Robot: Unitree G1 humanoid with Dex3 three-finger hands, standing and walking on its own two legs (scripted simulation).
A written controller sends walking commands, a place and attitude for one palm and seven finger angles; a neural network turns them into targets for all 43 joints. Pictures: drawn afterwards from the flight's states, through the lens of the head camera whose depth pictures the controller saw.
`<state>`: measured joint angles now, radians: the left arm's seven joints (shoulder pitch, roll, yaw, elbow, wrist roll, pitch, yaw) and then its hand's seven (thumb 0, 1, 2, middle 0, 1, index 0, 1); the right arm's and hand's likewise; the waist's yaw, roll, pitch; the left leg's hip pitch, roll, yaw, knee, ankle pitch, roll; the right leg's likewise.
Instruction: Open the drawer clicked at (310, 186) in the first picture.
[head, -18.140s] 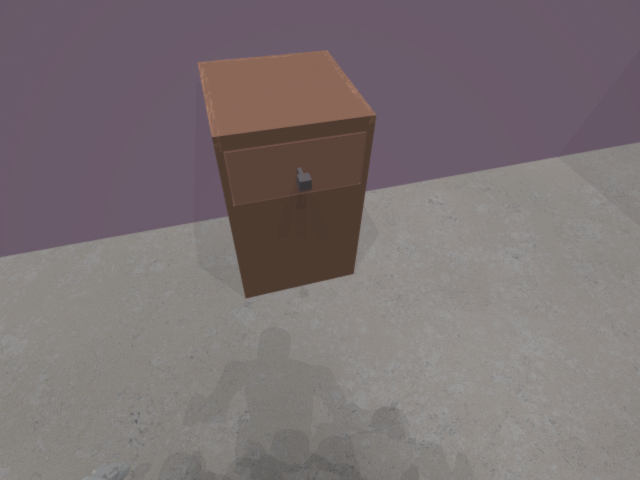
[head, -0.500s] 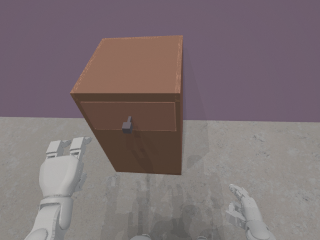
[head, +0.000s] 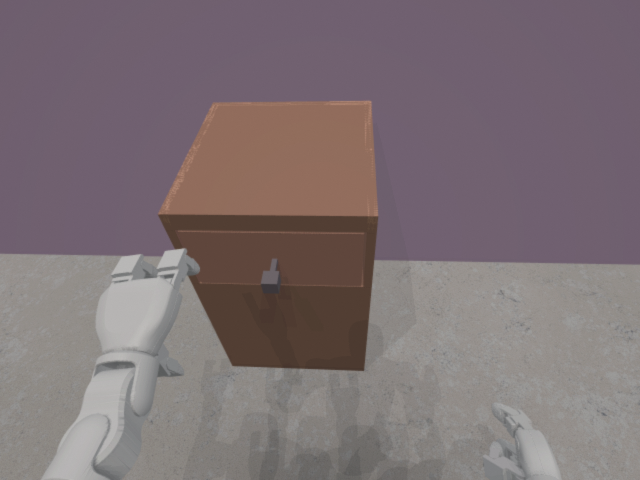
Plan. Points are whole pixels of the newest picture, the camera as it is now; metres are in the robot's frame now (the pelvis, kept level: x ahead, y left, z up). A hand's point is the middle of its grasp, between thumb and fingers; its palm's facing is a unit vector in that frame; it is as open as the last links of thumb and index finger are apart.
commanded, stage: raise the hand with hooked fingers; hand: left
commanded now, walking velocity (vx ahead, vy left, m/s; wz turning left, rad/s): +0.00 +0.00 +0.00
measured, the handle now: (272, 274) +0.54 +0.18 -0.19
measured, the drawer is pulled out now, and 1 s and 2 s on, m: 0.00 0.00 0.00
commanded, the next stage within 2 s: move the hooked fingers above the handle in 0.70 s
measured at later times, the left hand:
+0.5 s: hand (168, 276) +0.33 +0.24 +0.08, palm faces -0.02 -0.10 -0.99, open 13.8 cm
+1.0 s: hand (202, 287) +0.34 +0.20 +0.05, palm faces -0.06 -0.08 -0.99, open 13.8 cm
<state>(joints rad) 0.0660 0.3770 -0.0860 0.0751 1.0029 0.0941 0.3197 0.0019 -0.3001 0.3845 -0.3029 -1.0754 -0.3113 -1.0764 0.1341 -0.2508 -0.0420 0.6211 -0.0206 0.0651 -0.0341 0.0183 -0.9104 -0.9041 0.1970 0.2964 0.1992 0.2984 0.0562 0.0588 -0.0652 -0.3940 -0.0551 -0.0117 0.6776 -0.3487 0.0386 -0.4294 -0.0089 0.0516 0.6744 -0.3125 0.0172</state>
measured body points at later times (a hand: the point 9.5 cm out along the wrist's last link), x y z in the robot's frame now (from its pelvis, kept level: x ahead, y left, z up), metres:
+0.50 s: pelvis +0.03 +0.00 +0.02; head +0.06 -0.03 +0.47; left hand +0.33 +0.24 +0.14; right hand +0.21 -0.22 -0.10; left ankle +0.00 +0.09 -0.72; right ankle +0.02 -0.14 -0.72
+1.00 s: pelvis +0.02 -0.03 +0.01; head +0.05 -0.06 +0.46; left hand +0.34 +0.21 +0.11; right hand +0.22 -0.26 -0.10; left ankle +0.00 +0.09 -0.72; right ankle +0.02 -0.14 -0.72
